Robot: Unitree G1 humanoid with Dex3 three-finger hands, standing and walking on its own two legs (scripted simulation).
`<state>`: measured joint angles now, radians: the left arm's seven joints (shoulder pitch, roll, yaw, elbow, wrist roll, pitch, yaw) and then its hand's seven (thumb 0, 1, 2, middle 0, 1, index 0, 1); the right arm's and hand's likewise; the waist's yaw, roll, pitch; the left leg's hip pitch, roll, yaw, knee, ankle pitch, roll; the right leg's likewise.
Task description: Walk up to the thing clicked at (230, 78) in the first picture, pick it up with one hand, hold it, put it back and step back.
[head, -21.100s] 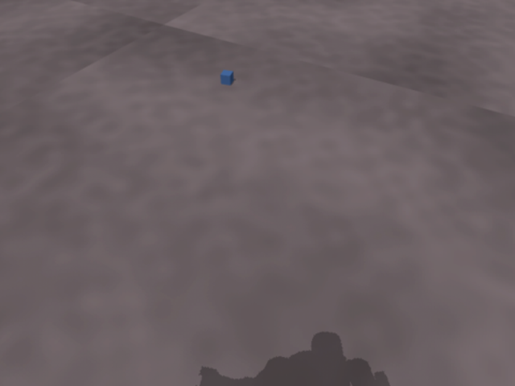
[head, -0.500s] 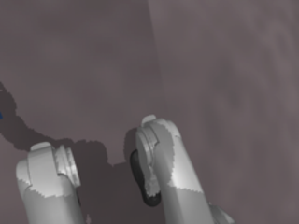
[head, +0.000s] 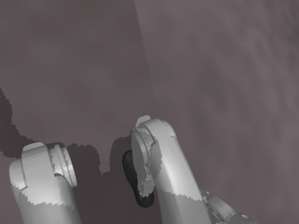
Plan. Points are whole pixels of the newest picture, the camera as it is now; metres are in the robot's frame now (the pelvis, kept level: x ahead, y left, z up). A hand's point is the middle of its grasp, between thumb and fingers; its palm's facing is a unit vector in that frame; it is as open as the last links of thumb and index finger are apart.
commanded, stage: close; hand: left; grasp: from above
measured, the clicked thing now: out of the picture +0.43 +0.34 -0.26
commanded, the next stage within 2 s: settle in 1.34 s
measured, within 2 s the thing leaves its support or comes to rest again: leaves its support in 1.76 s
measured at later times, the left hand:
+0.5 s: hand out of the picture +0.42 +0.34 -0.23, palm faces -0.43 -0.22 -0.87, open 12.2 cm
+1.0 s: hand out of the picture +0.43 +0.35 -0.23, palm faces -0.38 -0.20 -0.91, open 10.5 cm
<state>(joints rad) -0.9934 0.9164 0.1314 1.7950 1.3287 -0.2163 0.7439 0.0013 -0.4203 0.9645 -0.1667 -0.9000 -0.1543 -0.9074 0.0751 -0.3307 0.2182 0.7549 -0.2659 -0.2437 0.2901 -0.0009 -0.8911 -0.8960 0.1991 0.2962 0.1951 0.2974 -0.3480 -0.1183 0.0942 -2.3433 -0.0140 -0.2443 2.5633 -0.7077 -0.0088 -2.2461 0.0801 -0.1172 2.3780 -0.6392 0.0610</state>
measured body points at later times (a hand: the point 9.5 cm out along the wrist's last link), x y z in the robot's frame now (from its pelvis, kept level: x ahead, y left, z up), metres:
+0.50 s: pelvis +0.00 +0.00 +0.00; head +0.26 +0.13 +0.35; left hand +0.43 +0.35 -0.18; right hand +0.06 -0.25 -0.06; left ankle +0.07 +0.12 -0.26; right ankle +0.12 -0.13 -0.26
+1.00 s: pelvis +0.00 +0.00 +0.00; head +0.25 +0.14 +0.35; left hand +0.44 +0.35 -0.18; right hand +0.06 -0.26 -0.05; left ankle +0.07 +0.12 -0.26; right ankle +0.12 -0.13 -0.26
